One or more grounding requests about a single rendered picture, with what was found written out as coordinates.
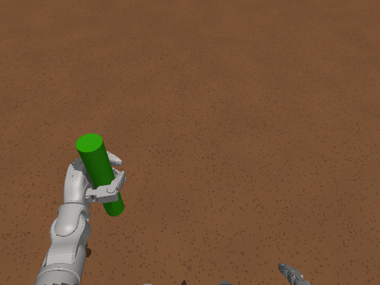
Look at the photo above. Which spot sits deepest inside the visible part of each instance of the left robot hand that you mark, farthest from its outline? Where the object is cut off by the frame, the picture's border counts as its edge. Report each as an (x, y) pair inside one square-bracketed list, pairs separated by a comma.
[(78, 186)]

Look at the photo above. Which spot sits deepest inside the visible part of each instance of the can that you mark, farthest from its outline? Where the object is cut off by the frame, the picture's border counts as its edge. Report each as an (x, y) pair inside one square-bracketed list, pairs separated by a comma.
[(94, 156)]

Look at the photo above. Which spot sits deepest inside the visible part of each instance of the right robot hand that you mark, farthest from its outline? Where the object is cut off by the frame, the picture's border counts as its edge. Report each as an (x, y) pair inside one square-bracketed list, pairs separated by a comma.
[(294, 276)]

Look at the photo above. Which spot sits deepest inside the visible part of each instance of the left robot arm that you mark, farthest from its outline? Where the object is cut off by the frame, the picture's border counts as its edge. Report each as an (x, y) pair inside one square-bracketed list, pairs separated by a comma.
[(66, 256)]

